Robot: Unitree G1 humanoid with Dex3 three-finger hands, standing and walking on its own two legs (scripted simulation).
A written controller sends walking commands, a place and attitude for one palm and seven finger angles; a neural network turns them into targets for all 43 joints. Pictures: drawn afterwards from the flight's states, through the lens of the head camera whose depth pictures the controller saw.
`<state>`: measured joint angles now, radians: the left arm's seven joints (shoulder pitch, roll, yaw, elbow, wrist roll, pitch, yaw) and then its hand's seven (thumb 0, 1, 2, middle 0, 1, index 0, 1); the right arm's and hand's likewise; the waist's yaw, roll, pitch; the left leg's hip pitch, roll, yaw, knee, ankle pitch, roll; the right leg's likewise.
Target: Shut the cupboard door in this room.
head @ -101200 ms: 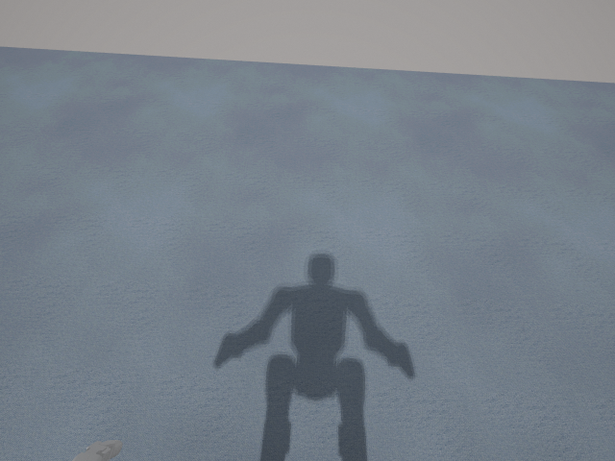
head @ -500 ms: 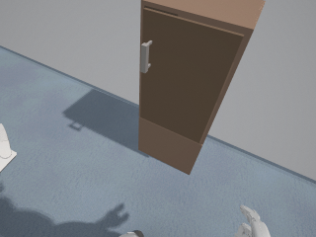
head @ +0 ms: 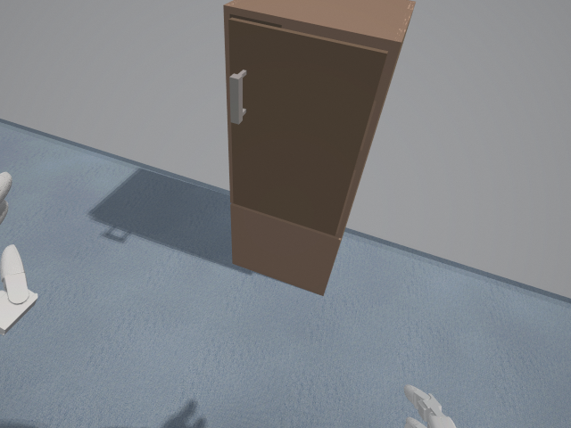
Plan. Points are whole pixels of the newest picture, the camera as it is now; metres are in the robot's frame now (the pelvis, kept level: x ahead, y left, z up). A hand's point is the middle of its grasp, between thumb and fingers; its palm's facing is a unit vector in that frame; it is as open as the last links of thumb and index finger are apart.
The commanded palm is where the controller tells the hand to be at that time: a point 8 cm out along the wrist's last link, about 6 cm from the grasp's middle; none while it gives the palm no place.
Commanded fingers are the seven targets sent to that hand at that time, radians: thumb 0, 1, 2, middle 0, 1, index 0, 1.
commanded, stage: stop stepping back and stand still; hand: left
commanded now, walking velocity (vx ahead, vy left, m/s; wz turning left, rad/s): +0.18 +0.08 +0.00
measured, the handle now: (240, 96) +0.88 +0.14 +0.05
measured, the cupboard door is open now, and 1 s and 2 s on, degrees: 0 0 0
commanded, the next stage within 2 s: let the arm hang, fingers relaxed in 0.42 s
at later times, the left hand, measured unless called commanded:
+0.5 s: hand out of the picture +0.19 +0.30 +0.17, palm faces +0.44 -0.76 -0.47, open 7.4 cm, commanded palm none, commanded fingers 0.00 0.90 0.90 -0.20 -0.30 -0.20 -0.30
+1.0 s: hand out of the picture +0.01 +0.24 -0.17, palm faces +0.06 -0.98 -0.20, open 7.0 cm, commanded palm none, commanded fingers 0.00 0.90 0.90 -0.20 -0.30 -0.20 -0.30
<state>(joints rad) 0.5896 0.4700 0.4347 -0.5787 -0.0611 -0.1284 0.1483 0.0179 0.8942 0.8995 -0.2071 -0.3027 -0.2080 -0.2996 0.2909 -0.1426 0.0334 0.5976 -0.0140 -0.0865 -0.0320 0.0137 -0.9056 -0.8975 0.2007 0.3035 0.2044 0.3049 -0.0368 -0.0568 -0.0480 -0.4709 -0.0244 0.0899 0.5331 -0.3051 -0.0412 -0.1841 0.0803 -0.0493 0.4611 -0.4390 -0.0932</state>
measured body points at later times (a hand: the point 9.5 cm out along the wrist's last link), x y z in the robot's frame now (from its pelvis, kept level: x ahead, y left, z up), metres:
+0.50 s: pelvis -0.01 +0.04 -0.01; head -0.02 +0.04 +0.44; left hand +0.16 +0.34 +0.20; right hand +0.12 -0.18 -0.11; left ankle +0.01 +0.17 -0.73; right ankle +0.00 -0.04 -0.74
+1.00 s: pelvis -0.01 +0.05 +0.01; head +0.01 +0.06 +0.46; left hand +0.01 +0.29 -0.15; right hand +0.03 -0.18 -0.14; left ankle +0.00 +0.16 -0.74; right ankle +0.00 -0.04 -0.74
